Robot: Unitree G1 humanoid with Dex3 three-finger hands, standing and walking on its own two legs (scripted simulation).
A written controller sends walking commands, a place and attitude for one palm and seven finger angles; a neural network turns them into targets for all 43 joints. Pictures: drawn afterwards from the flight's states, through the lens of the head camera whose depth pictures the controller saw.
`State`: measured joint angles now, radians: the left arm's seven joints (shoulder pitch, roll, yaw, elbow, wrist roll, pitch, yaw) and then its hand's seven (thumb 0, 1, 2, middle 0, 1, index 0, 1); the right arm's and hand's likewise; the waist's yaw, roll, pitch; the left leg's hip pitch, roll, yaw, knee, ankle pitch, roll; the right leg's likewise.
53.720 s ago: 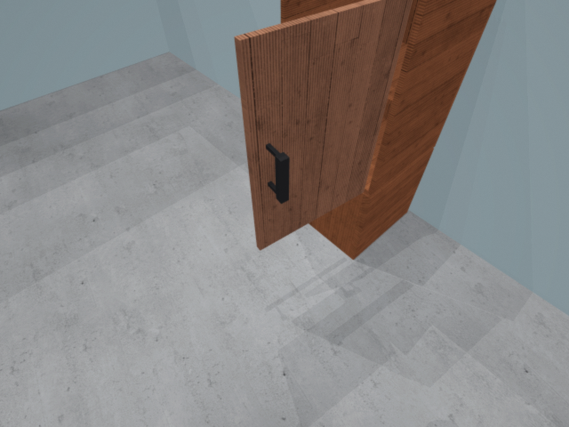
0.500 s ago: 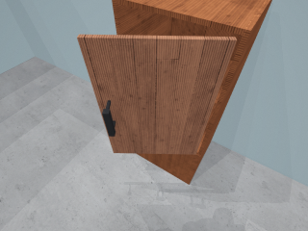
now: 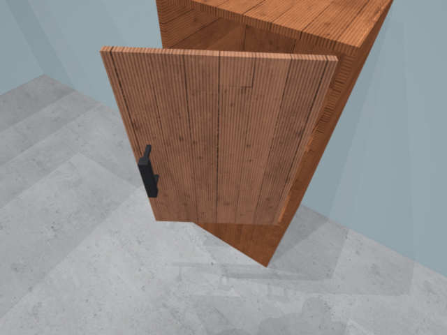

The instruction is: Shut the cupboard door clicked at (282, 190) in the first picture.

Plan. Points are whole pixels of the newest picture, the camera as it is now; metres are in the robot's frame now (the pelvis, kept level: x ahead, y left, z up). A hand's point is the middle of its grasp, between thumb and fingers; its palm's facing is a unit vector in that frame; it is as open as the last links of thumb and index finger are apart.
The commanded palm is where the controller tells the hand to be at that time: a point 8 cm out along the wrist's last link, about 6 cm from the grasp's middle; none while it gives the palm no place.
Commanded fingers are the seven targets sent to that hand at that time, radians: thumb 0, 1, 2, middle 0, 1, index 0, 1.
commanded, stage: look again from close up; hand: left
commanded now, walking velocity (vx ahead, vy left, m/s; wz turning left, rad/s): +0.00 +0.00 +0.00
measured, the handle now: (150, 171) +0.48 +0.20 -0.05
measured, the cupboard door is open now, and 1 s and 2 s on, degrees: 31 31 31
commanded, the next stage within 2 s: shuffle to correct the standing spot in 0.52 s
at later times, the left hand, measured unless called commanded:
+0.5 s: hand out of the picture +0.05 +0.27 -0.16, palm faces +0.00 -0.95 -0.32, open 7.4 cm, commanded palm none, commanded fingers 0.00 0.90 0.90 -0.20 -0.30 -0.20 -0.30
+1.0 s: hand out of the picture -0.10 +0.19 -0.18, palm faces +0.01 -0.99 -0.15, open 7.4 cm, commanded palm none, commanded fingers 0.00 0.90 0.90 -0.20 -0.30 -0.20 -0.30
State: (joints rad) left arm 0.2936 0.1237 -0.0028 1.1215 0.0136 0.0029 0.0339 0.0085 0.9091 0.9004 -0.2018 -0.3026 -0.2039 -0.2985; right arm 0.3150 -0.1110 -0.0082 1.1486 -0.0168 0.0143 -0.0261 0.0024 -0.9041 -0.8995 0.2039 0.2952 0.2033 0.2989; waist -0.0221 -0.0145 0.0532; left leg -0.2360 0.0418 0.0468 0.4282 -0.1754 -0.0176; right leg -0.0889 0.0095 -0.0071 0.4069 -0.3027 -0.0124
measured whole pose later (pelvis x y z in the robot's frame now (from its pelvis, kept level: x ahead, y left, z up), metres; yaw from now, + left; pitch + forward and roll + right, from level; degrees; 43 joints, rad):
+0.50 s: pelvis -0.03 +0.03 -0.01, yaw +0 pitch -3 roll -1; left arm 0.23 0.31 0.00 0.96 0.03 0.00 0.02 0.01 0.91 0.90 -0.20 -0.30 -0.21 -0.30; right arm 0.13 -0.30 -0.03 0.96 -0.02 0.00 0.00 0.00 -0.90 -0.90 0.21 0.30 0.20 0.30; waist 0.00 0.00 0.00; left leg -0.27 0.01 0.06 0.50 -0.18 0.03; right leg -0.13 -0.03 0.00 0.49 -0.31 0.03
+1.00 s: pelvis -0.03 +0.03 -0.01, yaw -1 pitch -2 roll -1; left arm 0.45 0.14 -0.01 1.09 0.03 0.02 0.01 0.01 0.91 0.90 -0.20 -0.30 -0.20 -0.30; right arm 0.32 -0.15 -0.03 1.11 -0.02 0.03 -0.01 0.00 -0.90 -0.90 0.21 0.30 0.21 0.30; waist 0.00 0.00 0.02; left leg -0.31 0.03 0.08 0.53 -0.23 0.03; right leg -0.17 -0.02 0.01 0.51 -0.32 0.02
